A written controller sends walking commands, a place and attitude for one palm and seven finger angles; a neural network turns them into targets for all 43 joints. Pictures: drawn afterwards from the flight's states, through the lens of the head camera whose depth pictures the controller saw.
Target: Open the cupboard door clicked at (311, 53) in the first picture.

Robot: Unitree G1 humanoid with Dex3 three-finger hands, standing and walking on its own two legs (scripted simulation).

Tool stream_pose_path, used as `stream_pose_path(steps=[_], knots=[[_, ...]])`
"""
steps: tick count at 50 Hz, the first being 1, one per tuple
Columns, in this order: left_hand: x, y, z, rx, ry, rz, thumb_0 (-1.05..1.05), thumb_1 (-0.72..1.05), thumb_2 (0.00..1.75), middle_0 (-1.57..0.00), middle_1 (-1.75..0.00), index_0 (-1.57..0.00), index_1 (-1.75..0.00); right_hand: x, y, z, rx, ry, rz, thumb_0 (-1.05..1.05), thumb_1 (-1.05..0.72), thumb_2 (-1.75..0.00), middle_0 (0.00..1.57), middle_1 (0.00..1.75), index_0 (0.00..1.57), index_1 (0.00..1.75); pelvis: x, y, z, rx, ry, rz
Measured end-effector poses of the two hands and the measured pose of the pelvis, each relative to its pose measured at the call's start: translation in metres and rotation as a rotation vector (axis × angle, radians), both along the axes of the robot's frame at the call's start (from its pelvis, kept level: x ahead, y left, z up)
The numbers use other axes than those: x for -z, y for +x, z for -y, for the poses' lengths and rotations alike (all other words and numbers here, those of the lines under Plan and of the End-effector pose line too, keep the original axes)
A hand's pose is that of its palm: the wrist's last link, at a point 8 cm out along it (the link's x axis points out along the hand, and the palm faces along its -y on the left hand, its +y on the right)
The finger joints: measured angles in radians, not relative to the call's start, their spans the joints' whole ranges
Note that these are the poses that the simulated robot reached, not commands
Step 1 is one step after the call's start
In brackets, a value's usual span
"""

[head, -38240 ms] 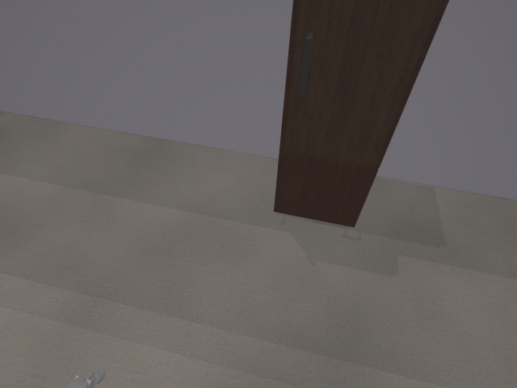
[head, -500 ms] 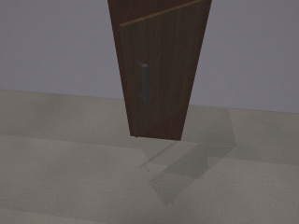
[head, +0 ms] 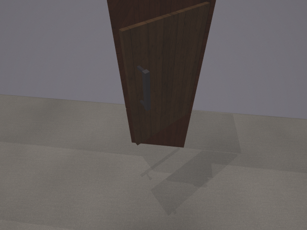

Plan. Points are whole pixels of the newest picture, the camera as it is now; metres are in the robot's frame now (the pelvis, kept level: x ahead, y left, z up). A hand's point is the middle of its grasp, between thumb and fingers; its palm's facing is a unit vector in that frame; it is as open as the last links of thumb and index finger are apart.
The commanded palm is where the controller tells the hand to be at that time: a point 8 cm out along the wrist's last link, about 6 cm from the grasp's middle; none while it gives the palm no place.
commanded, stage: walk to a spot facing it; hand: left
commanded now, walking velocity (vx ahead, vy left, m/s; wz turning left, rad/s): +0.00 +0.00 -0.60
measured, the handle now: (143, 89) +0.57 +0.07 +0.03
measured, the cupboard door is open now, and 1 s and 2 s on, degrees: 44 44 44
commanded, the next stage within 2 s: none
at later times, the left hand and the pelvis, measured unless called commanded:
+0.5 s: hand out of the picture +0.07 +0.21 -0.17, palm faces -0.14 -0.96 -0.25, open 7.4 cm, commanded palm none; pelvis -0.02 +0.02 -0.01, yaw -12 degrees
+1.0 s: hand out of the picture +0.13 +0.13 -0.18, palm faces -0.46 -0.86 -0.21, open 7.4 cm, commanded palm none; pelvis -0.01 -0.02 -0.01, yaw -31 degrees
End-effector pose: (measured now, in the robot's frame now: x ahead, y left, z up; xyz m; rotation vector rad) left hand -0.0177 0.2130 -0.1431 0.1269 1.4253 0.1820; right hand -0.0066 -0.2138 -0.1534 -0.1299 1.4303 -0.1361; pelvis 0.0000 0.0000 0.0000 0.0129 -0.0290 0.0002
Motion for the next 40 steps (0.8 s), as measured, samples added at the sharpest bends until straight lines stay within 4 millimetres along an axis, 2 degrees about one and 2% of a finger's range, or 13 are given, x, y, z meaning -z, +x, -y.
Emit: stream_pose_path(steps=[8, 14, 19, 24, 28, 33, 36, 40], knots=[[0.003, 0.004, -0.007, 0.016, 0.001, -0.019, 0.00, 0.91, 0.90, -0.20, -0.30, -0.20, -0.30, 0.002, -0.004, 0.000, 0.046, -0.018, -0.001, 0.01, -0.91, -0.90, 0.20, 0.30, 0.20, 0.30, 0.003, -0.001, -0.003, 0.042, -0.008, -0.003], [0.009, 0.016, -0.024, 0.058, 0.007, -0.031, 0.00, 0.91, 0.90, -0.20, -0.30, -0.20, -0.30, 0.002, -0.009, 0.004, 0.115, -0.054, 0.019, 0.01, -0.90, -0.90, 0.20, 0.30, 0.20, 0.30, 0.009, -0.005, -0.010, 0.087, -0.018, -0.007], [0.011, 0.042, -0.041, 0.112, 0.018, -0.001, 0.00, 0.91, 0.90, -0.20, -0.30, -0.20, -0.30, -0.002, -0.014, 0.005, 0.152, -0.087, 0.047, 0.01, -0.90, -0.90, 0.20, 0.30, 0.20, 0.30, 0.011, -0.008, -0.018, 0.140, -0.007, -0.022], [-0.001, 0.084, -0.047, 0.201, 0.045, 0.062, 0.00, 0.91, 0.90, -0.20, -0.30, -0.20, -0.30, -0.003, -0.029, 0.008, 0.177, -0.090, 0.070, 0.01, -0.90, -0.90, 0.20, 0.30, 0.20, 0.30, 0.008, -0.017, -0.019, 0.203, -0.002, -0.032], [-0.011, 0.120, -0.037, 0.271, 0.059, 0.136, 0.00, 0.91, 0.90, -0.19, -0.30, -0.19, -0.30, -0.001, -0.042, 0.017, 0.207, -0.076, 0.066, 0.01, -0.90, -0.90, 0.20, 0.30, 0.20, 0.30, 0.006, -0.022, -0.011, 0.248, -0.002, -0.038], [-0.013, 0.151, -0.008, 0.365, 0.083, 0.220, 0.00, 0.91, 0.90, -0.19, -0.30, -0.19, -0.30, 0.015, -0.054, 0.042, 0.268, -0.052, 0.086, 0.01, -0.90, -0.90, 0.20, 0.30, 0.20, 0.30, 0.018, -0.026, 0.013, 0.301, 0.016, -0.039], [-0.013, 0.155, 0.009, 0.403, 0.091, 0.232, 0.00, 0.91, 0.90, -0.19, -0.30, -0.19, -0.30, 0.017, -0.054, 0.061, 0.306, -0.059, 0.095, 0.01, -0.90, -0.90, 0.20, 0.30, 0.20, 0.30, 0.020, -0.030, 0.021, 0.334, 0.011, -0.035], [-0.013, 0.149, 0.025, 0.454, 0.078, 0.176, 0.00, 0.91, 0.90, -0.20, -0.30, -0.20, -0.30, 0.001, -0.042, 0.080, 0.360, -0.095, 0.158, 0.01, -0.90, -0.90, 0.20, 0.30, 0.20, 0.30, 0.010, -0.029, 0.026, 0.404, 0.022, -0.046]])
